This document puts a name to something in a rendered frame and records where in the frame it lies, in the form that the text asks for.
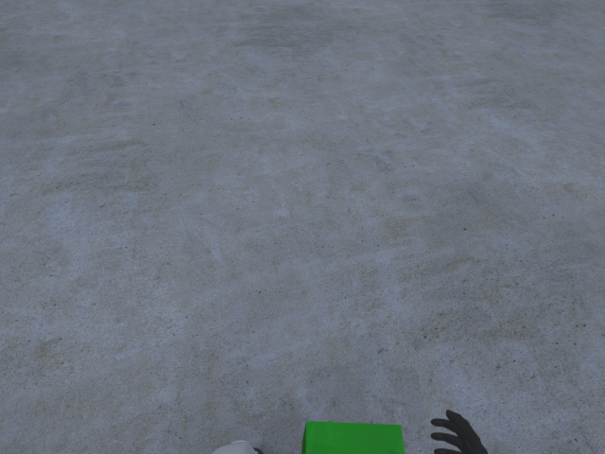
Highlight carton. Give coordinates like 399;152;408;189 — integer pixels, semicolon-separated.
302;421;405;454

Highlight robot right hand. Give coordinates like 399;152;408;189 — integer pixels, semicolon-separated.
431;410;488;454

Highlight robot left shin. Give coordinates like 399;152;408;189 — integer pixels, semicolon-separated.
231;441;255;451

